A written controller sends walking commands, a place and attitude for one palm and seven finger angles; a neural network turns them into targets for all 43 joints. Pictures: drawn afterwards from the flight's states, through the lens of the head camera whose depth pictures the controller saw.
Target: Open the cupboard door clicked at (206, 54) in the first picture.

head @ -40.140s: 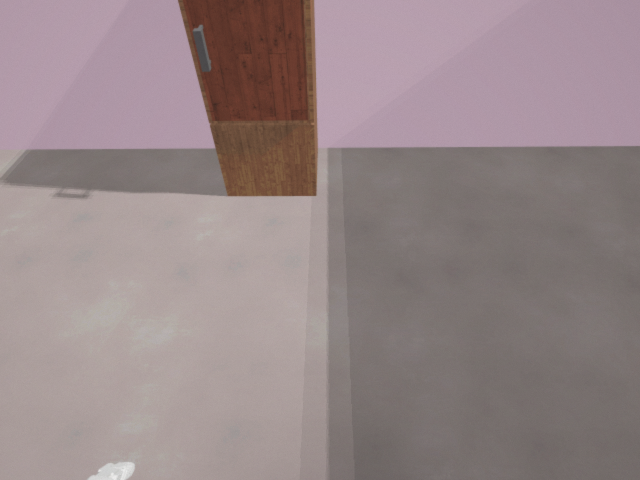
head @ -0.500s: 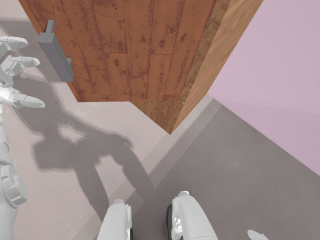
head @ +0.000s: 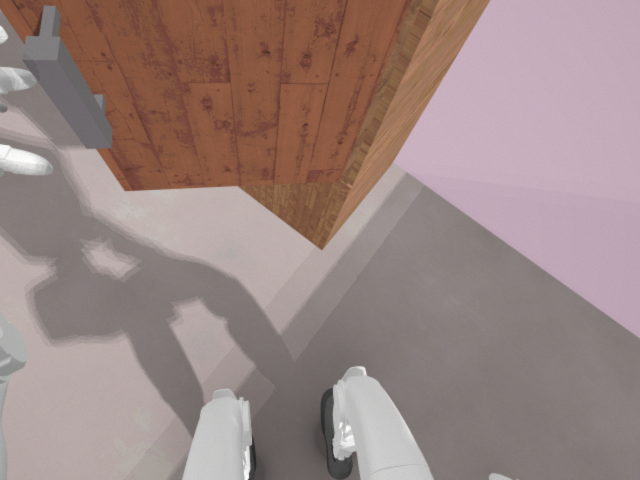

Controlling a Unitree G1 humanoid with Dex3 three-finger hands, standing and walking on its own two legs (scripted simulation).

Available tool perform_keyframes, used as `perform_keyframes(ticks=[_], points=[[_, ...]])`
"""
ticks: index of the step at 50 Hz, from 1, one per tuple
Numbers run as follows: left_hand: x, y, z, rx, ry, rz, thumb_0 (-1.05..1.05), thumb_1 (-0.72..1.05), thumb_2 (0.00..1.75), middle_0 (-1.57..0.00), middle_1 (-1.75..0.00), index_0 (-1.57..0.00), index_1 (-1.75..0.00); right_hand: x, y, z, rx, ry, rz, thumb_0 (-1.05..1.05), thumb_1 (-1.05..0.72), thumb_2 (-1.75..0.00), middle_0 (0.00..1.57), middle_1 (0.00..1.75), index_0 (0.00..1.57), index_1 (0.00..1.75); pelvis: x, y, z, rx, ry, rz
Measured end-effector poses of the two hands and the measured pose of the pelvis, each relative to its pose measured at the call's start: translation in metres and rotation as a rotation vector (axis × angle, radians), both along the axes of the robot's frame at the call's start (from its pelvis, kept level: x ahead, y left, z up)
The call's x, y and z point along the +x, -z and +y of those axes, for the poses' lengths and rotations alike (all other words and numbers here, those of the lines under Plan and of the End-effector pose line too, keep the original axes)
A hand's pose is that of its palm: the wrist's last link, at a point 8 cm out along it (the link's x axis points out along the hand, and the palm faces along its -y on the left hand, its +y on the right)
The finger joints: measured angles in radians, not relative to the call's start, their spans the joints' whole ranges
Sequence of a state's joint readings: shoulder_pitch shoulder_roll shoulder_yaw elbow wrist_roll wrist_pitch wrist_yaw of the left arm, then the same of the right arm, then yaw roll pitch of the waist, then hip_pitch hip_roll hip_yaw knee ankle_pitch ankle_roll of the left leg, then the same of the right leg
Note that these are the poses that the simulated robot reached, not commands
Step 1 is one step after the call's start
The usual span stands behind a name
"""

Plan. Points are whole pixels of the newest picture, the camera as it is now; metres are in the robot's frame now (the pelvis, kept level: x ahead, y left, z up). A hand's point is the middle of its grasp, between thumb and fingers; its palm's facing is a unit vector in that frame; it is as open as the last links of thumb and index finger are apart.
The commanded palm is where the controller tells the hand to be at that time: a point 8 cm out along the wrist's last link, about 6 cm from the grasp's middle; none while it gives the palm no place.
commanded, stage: move the hooked fingers beside the handle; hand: left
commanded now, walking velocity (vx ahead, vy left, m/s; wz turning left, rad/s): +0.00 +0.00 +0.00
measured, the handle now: (76, 83) +0.54 +0.23 +0.06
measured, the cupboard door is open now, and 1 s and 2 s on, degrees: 44 44 44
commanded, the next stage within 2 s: slide the fingers in behind the handle in 0.60 s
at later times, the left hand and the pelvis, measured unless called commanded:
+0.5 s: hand out of the picture +0.50 +0.30 +0.06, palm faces +0.05 -1.00 -0.02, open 14.0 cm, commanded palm +0.49 +0.33 +0.07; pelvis +0.00 +0.00 +0.00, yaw +0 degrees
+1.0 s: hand (22, 111) +0.50 +0.28 +0.07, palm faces +0.06 -1.00 -0.02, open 14.1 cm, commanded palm +0.48 +0.30 +0.07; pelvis +0.01 +0.00 +0.01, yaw +0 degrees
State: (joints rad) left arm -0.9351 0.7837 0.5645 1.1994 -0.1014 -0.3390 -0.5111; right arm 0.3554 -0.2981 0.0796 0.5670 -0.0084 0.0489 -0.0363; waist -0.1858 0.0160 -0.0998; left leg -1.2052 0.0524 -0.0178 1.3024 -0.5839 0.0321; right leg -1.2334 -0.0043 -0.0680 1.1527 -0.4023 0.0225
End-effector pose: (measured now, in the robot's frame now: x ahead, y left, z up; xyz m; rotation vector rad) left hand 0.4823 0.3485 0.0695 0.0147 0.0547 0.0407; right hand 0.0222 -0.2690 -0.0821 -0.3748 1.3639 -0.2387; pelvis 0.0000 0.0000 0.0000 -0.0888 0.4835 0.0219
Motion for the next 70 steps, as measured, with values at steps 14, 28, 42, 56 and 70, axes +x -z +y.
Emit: perform_keyframes(ticks=[14,28,42,56,70], points=[[-0.011,-0.001,0.006,0.000,-0.004,-0.005,-0.01,-0.50,0.30,-0.30,-1.20,-0.29,-1.20,0.008,-0.003,0.009,0.017,-0.005,0.001,0.01,-0.91,-0.89,0.20,0.30,0.21,0.30,0.004,-0.006,0.005,-0.007,-0.009,-0.017],[-0.005,0.005,0.006,-0.002,-0.007,-0.006,-0.01,-0.50,0.30,-0.30,-1.20,-0.30,-1.20,0.021,-0.002,0.003,-0.008,-0.030,-0.029,0.00,-0.91,-0.89,0.20,0.30,0.20,0.30,0.003,-0.001,0.004,-0.009,-0.012,-0.008],[0.001,0.004,-0.009,0.004,0.004,-0.003,-0.01,-0.50,0.30,-0.30,-1.20,-0.29,-1.20,0.011,0.001,0.006,0.019,-0.002,0.007,0.00,-0.91,-0.89,0.20,0.30,0.20,0.30,0.006,-0.003,0.001,-0.006,-0.010,-0.003],[-0.009,0.001,-0.023,0.009,-0.035,-0.001,-0.01,-0.50,0.30,-0.29,-1.19,-0.22,-1.17,0.015,-0.002,0.004,0.037,-0.005,-0.008,0.01,-0.91,-0.89,0.20,0.30,0.20,0.30,0.009,-0.011,-0.003,0.006,-0.014,-0.029],[-0.016,0.002,-0.032,-0.002,-0.059,-0.012,-0.01,-0.50,0.30,-0.30,-1.20,-0.13,-1.15,0.033,-0.003,-0.002,0.029,-0.038,-0.024,0.01,-0.91,-0.89,0.20,0.30,0.20,0.30,0.014,-0.014,-0.005,0.009,-0.031,-0.037]])
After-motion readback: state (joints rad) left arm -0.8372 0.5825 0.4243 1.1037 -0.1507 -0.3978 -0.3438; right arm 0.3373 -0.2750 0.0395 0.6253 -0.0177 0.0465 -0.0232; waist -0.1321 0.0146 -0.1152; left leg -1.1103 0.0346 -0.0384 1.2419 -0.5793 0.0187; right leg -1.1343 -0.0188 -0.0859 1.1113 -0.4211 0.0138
